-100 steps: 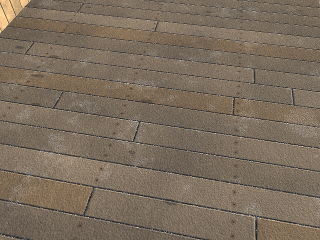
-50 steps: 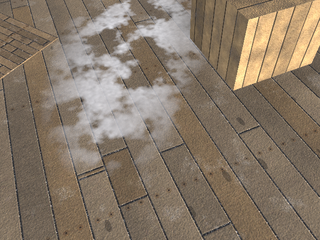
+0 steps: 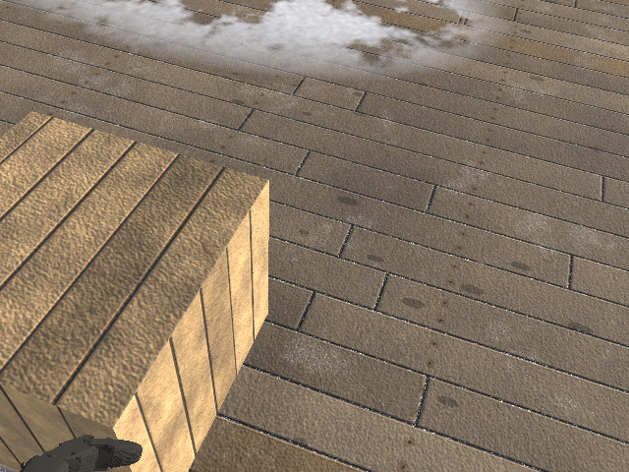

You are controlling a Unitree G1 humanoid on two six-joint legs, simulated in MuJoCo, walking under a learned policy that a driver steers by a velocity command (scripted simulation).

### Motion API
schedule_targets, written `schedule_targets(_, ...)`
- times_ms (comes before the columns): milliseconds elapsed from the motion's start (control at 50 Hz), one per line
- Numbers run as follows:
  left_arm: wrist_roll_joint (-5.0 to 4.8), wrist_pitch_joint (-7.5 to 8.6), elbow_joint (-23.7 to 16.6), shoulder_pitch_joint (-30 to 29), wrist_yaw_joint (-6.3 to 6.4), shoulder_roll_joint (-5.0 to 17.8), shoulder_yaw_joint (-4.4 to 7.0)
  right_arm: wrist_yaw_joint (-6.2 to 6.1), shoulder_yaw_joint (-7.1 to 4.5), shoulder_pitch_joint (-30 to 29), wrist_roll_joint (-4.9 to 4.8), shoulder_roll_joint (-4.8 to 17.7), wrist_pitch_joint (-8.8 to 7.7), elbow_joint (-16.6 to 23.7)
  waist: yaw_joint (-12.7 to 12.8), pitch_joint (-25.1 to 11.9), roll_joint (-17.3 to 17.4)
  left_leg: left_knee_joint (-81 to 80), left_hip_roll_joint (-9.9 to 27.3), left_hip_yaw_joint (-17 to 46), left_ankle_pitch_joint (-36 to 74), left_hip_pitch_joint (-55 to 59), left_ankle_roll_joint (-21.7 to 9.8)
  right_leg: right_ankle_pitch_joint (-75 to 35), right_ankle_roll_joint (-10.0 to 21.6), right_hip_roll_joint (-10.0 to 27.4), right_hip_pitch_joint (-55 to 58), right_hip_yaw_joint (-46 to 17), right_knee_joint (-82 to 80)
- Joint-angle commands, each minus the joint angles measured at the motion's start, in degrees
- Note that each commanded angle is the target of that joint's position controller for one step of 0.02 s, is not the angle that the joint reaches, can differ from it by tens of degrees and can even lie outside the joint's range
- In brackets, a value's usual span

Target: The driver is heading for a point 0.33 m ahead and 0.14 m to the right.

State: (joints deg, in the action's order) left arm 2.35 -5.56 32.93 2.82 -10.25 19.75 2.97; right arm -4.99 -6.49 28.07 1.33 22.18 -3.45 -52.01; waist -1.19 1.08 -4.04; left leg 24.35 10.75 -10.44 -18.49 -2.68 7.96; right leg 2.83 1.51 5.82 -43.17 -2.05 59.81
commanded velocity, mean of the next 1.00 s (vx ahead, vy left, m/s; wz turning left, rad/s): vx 0.34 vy -0.06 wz -0.37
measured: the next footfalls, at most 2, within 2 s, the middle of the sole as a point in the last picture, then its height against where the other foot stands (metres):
right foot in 0.16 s outside the picture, level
left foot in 0.62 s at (341, 439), level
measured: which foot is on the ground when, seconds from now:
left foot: down 0.00-0.14, up 0.16-0.60, down 0.62-1.00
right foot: up 0.00-0.14, down 0.16-0.64, up 0.66-0.88, down 0.90-1.00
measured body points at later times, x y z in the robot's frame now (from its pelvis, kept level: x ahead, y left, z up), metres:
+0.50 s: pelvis +0.30 -0.12 +0.01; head +0.32 -0.15 +0.46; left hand +0.43 +0.13 -0.09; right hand +0.41 -0.41 -0.09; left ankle +0.53 -0.02 -0.67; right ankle +0.24 -0.19 -0.73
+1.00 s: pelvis +0.45 -0.15 +0.00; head +0.46 -0.17 +0.45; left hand +0.58 +0.08 -0.13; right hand +0.48 -0.42 -0.14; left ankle +0.56 -0.07 -0.73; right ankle +0.38 -0.27 -0.73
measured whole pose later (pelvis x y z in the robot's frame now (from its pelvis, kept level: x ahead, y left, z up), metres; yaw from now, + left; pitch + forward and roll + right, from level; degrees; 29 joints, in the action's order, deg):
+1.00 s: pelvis +0.45 -0.15 +0.00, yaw -21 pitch +0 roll +1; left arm 0.5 -1.3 52.8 16.9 2.5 12.1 4.4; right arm -0.7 -2.6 6.4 0.2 11.5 -0.5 -54.1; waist 0.5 1.3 0.8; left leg 26.0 -0.9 -1.7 -7.1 -18.6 -0.7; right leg 18.7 -1.5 1.3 -12.0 -3.4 31.0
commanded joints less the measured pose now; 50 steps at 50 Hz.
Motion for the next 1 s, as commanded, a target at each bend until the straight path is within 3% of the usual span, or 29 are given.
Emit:
schedule_targets(20, -0.41, 1.04, -3.07, -4.24, -0.64, -1.74, -0.62, 0.22, -2.32, -5.89, 0.07, 9.0, -0.93, 3.05, 3.81, 6.88, 14.46, -17.2, 11.59, 0.37, 7.54, -7.73, -9.29, -2.99, 1.44, 2.45, 5.73, 2.93, -10.57)
schedule_targets(80, -0.18, 1.52, -1.8, -5.6, 1.06, -1.81, -0.34, 0.82, -3.17, -4.48, -0.61, 10.24, 0.04, 1.53, 4.06, 7.12, 14.38, -13.38, 11.06, -5.43, 21.48, -1.15, -7.89, 5.58, 3.54, 0.16, 10.1, 8.74, -15.22)
schedule_targets(120, -0.94, 1.98, 0.1, 1.9, 3.09, -0.05, 0.88, 1.55, -3.8, -5.07, -0.92, 12.78, 1.38, 1.77, 7.47, 0.82, 13.73, 1.26, 10.86, -7.36, 43.59, 1.8, -8.93, 16.59, 5.16, -5.01, 20.62, 12.49, -17.27)
schedule_targets(140, -1.31, 2.67, 2.56, 10.45, 4.25, 1.14, 1.85, 2.15, -3.92, -5.55, -1.55, 13.45, 2.12, 2.36, 10.74, -4.9, 13.03, 14.54, 11.14, -6.76, 49.43, 0.45, -10.08, 19.32, 6.45, -8.78, 29.97, 14.1, -18.83)
schedule_targets(160, -1.53, 4.74, 11.17, 25.79, 7.2, 7.45, 4.18, 5.32, -1.69, -10.08, 2.25, 7.22, 1.66, 6.36, 15.38, -8.22, 4.96, 36.13, 3.53, -7.75, 17.0, -16.37, -9.1, 24.15, 5.89, -10.33, 48.05, 4.32, -21.84)
schedule_targets(180, -0.98, 5.41, 9.95, 23.58, 8.37, 19.3, 6.24, 6.4, 0.61, -11.04, 2.38, -3.23, 0.79, 13.48, 8.11, -9.8, -16.43, 56.08, -7.22, 0.23, -17.54, -42.32, -5.74, 51.14, 8.52, 7.46, 56.67, -36.49, -44.68)
schedule_targets(200, -1.5, 6.51, 8.41, 22.82, 8.46, 20.5, 6.94, 6.06, 0.84, -10.84, 2.43, -1.84, 0.34, 13.74, 7.67, -14.93, -9.14, 61.41, -7.96, 13.61, -11.38, -42.87, -6.27, 45.64, 9.08, 12.21, 55.35, -50.45, -54.88)
schedule_targets(220, -0.04, 7.22, 8.36, 18.98, 8.89, 16.63, 5.94, 5.78, 0.87, -8.38, 0.9, -0.38, -0.2, 11.9, 3.93, -10.84, -5.19, 62.09, -5.63, 12.85, -4.67, -42.64, -7.61, 30.44, 9.76, 12.63, 51.72, -43.69, -50.74)
schedule_targets(240, -0.28, 7.94, 8.3, 15.28, 9.31, 11.38, 4.63, 5.07, 1.48, -7.39, 0.39, -0.28, -0.72, 9.73, 1.38, -5.46, -1.68, 55.3, -2.43, 12.36, 1.79, -38.15, -8.22, 11.74, 10.61, 9.86, 42.79, -31.22, -45.2)
schedule_targets(260, -0.79, 8.64, 7.68, 11.73, 9.07, 6.82, 3.27, 4.6, 1.5, -7.29, 0.58, 0.47, -0.44, 8.21, -0.11, -4.64, -0.03, 51.31, -0.98, 12.87, 3.57, -32.64, -8.38, 2.69, 10.17, 5.92, 37.04, -22.91, -42.33)
schedule_targets(280, -3.4, 10.2, 5.31, 8.86, 8.51, 4.54, 3.21, 2.7, -0.19, -9.58, -2.53, 5.19, -2.11, 7.86, 1.09, -9.15, -1.74, 51.51, -0.65, 16.58, 2.82, -32.0, -7.6, -4.37, 12.91, 6.93, 36.47, -23.36, -41.88)
schedule_targets(300, -3.67, 10.88, 5.71, 8.01, 8.45, 4.05, 2.92, 2.15, -0.36, -11.1, -2.5, 5.91, -2.36, 8.4, 0.16, -9.66, -1.62, 49.05, -0.58, 17.15, 2.61, -30.67, -7.31, -11.4, 13.42, 6.99, 36.05, -21.73, -42.03)
schedule_targets(400, -2.69, 10.11, 8.75, 12.79, 11.41, 2.3, 2.58, 3.43, 1.49, -19.32, -0.42, -2.58, -1.39, 9.68, 0.91, -3.85, 0.06, 30.96, -4.16, 13.09, 8.45, -34.49, -4.84, -31.09, 13.0, 4.68, 33.74, -10.61, -43.83)
schedule_targets(480, -2.84, 9.08, 10.08, 14.35, 12.7, 2.34, 2.47, 5.73, 2.71, -25.46, -0.84, -5.17, -2.09, 9.47, 3.8, -3.52, -0.87, 12.16, -8.66, 10.28, 28.43, -25.71, -5.48, -26.53, 8.68, 0.07, 30.9, -4.15, -43.63)
schedule_targets(540, -2.72, 8.83, 11.89, 15.95, 12.92, 2.66, 2.45, 6.68, 2.44, -27.9, -0.74, -3.87, -2.4, 9.49, 4.72, -1.76, -0.95, 5.99, -9.68, 11.14, 30.21, -23.99, -6.39, -19.39, 8.3, 1.56, 33.32, -6.6, -42.19)
schedule_targets(620, -3.03, 8.02, 13.71, 15.63, 12.2, 1.91, 2.62, 6.29, 1.06, -20.99, -0.03, -0.28, -3.26, 6.84, 0.98, -3.13, 0.08, -2.47, -10.19, 10.95, 29.54, -17.14, -10.03, -20.38, 5.6, 0.97, 39.48, -9.17, -30.67)
schedule_targets(640, -2.37, 8.11, 13.49, 16.91, 11.91, 1.12, 2.52, 5.93, 0.66, -18.54, 0.79, 1.7, -3.61, 6.17, 0.83, -6.45, 3.4, -0.58, -6.64, 13.77, 50.55, -7.9, -11.36, -15.89, 3.35, -2.91, 36.1, -7.83, -23.93)
schedule_targets(660, -2.21, 8.31, 14.0, 24.46, 11.89, -2.02, 1.85, 5.86, 0.41, -16.03, 1.8, 3.26, -3.49, 5.89, 3.11, -14.58, 10.75, 5.43, 3.24, 22.83, 67.73, 9.51, -18.97, 1.78, 0.19, -6.86, 25.68, -8.49, -12.18)
schedule_targets(680, -3.17, 7.8, 15.94, 27.74, 12.05, -2.53, 1.25, 6.07, 1.51, -12.78, 0.75, -1.9, -2.58, 4.03, 1.08, -21.7, 17.29, 3.34, 10.55, 32.6, 65.02, 15.01, -26.22, 31.57, -3.38, -9.81, 20.75, -6.92, -0.11)
schedule_targets(700, -3.68, 6.67, 15.46, 24.51, 12.03, 1.27, 2.18, 6.42, 2.38, -13.42, -0.92, -4.11, -1.77, 3.53, 0.75, -19.73, 13.28, 0.05, 10.01, 35.78, 46.93, 10.05, -25.71, 36.95, -4.42, -8.29, 19.04, -8.74, 4.19)
schedule_targets(720, -3.76, 5.36, 14.57, 20.06, 12.36, 1.89, 2.62, 6.41, 2.58, -17.43, -1.23, -3.79, -0.94, 4.04, 1.17, -14.68, 10.15, -3.06, 8.12, 34.7, 29.89, 3.65, -23.36, 34.37, -4.97, -6.79, 17.54, -8.57, 5.69)
schedule_targets(740, -3.47, 4.1, 13.98, 16.82, 12.7, 1.49, 2.75, 6.2, 2.98, -21.51, -0.88, -4.18, -0.2, 4.79, 1.59, -10.07, 8.91, -6.33, 6.39, 32.52, 17.22, -3.19, -21.64, 32.0, -5.18, -5.6, 17.26, -7.12, 3.52)
schedule_targets(780, -3.12, 2.55, 13.91, 16.01, 13.32, -0.48, 2.71, 5.6, 2.71, -27.83, 0.14, -3.13, 1.05, 5.48, 3.9, -4.45, 12.19, -11.16, 2.1, 27.24, 1.3, -14.12, -17.88, 28.41, -4.84, -3.29, 22.43, -4.36, -8.89)
schedule_targets(820, -2.56, 2.82, 15.78, 18.12, 13.5, -2.45, 2.46, 4.96, 2.15, -27.41, 0.22, -2.04, 1.87, 4.63, 3.97, -4.89, 13.96, -11.65, -0.44, 22.83, 1.56, -17.38, -17.02, 23.44, -4.06, -4.32, 29.59, -1.58, -18.15)
schedule_targets(860, -2.3, 3.28, 17.81, 20.54, 13.03, -3.01, 2.68, 4.42, 2.09, -27.11, -1.03, -1.96, 2.17, 3.65, 5.3, -6.68, 12.12, -10.72, -0.81, 20.62, -0.39, -18.37, -16.36, 11.81, -2.62, -4.94, 36.15, 0.28, -27.04)
schedule_targets(900, -0.88, 3.39, 17.43, 18.72, 12.6, -2.75, 2.55, 4.3, 2.6, -25.59, -1.54, -3.6, 2.15, 2.31, 4.77, -5.08, 8.94, -9.89, -2.68, 18.7, -7.34, -19.92, -12.43, 7.11, -0.57, -3.21, 37.58, -1.4, -32.95)
schedule_targets(920, -1.01, 3.53, 16.46, 17.25, 12.79, -0.82, 2.73, 4.38, 2.56, -24.86, -1.25, -3.43, 2.16, 1.99, 3.14, -2.93, 6.42, -8.14, -4.83, 16.8, -8.73, -18.59, -10.23, 11.77, 0.84, -0.56, 33.57, -4.4, -36.15)
schedule_targets(940, -1.79, 3.97, 17.44, 15.97, 12.8, 1.04, 3.26, 4.25, 2.37, -24.21, -1.22, -3.82, 2.17, 2.15, 0.85, -0.56, 0.06, -6.07, -7.82, 13.41, -3.91, -12.97, -8.84, 22.5, 1.76, -1.35, 25.01, -4.78, -37.14)
schedule_targets(1000, -1.86, 6.12, 17.92, 13.41, 12.91, -1.88, 2.59, 3.71, 2.51, -23.76, -1.17, -4.58, 2.19, 0.66, 0.46, 0.01, -0.65, -1.07, -7.63, 13.23, 7.29, -6.7, -9.84, 18.14, -0.65, -1.84, 22.38, -4.49, -39.86)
